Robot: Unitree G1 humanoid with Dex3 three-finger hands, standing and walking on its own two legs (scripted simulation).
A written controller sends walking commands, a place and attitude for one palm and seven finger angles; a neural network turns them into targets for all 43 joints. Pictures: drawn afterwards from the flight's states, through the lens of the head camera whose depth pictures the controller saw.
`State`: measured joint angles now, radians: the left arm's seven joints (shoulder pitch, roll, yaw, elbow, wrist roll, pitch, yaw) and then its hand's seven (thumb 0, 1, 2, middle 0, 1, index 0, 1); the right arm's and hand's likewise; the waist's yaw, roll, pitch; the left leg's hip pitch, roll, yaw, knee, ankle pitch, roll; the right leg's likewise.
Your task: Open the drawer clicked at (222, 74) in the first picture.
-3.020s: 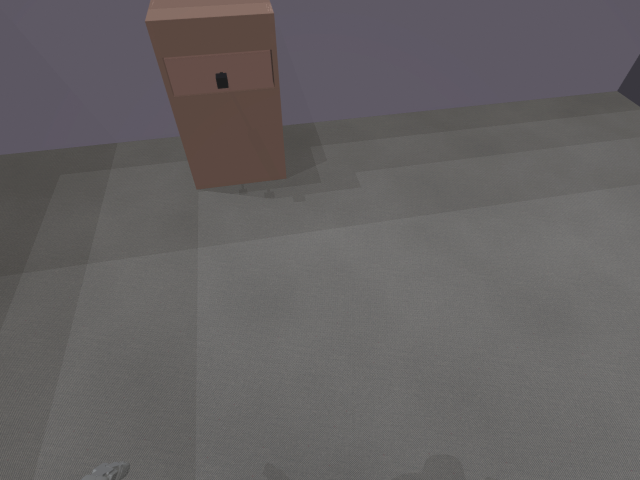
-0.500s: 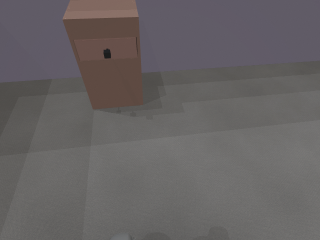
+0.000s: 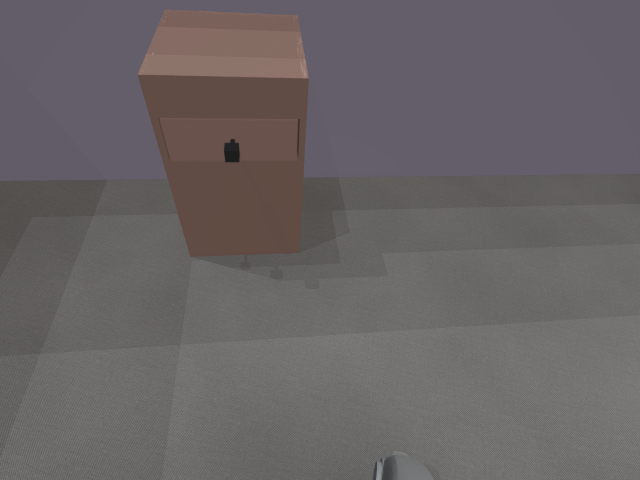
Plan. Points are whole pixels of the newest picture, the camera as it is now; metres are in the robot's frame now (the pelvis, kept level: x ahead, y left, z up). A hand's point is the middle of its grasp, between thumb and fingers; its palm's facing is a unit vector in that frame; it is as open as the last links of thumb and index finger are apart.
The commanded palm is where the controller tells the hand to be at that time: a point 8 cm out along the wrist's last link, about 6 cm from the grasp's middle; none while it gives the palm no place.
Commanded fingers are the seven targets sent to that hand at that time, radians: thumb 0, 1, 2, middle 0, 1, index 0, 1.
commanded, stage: walk to a spot facing it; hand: left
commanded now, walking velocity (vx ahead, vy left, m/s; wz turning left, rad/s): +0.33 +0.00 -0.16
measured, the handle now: (232, 148) +0.99 +0.31 -0.23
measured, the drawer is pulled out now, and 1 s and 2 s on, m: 0.00 0.00 0.00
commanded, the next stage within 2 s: turn to face it in 0.12 s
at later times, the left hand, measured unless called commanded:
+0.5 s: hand (247, 400) +0.26 +0.13 -0.18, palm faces +0.08 -0.97 -0.22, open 7.2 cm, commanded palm none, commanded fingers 0.00 0.90 0.90 -0.20 -0.30 -0.20 -0.30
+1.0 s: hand (248, 424) +0.23 +0.12 -0.18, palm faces +0.24 -0.94 -0.22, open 7.4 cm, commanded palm none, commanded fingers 0.00 0.90 0.90 -0.20 -0.30 -0.20 -0.30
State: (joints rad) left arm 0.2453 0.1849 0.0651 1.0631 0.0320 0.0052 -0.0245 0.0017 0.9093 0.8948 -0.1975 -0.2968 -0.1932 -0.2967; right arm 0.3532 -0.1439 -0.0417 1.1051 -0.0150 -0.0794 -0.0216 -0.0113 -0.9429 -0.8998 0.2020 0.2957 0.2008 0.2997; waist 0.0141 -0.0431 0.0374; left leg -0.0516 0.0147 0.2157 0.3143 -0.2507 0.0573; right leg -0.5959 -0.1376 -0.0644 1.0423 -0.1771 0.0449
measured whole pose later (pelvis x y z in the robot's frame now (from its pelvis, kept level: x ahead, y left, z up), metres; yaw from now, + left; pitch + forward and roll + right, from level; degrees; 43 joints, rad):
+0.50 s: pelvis +0.19 -0.06 -0.01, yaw +3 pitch -2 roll -1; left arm 0.17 0.16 0.04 1.04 0.02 -0.04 0.03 -0.02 0.95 0.89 -0.20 -0.30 -0.20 -0.30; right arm 0.27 -0.15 -0.04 1.08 -0.03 0.01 -0.03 0.01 -0.93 -0.90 0.20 0.30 0.20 0.30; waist -0.03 0.04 0.04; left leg -0.46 0.11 0.07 0.91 -0.34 -0.04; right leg -0.24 -0.04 -0.23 0.49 -0.21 -0.05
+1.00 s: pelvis +0.27 -0.05 -0.01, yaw +9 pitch -2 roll +1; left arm 0.34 0.14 0.04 1.09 0.03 -0.04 0.01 0.00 0.91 0.89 -0.20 -0.30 -0.20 -0.30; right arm 0.28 -0.18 -0.05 1.10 -0.02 0.02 0.00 0.00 -0.92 -0.90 0.20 0.30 0.20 0.30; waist 0.03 0.04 0.01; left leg -0.34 0.02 0.06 0.75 -0.39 0.01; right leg -0.19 -0.06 -0.13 0.55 -0.32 -0.01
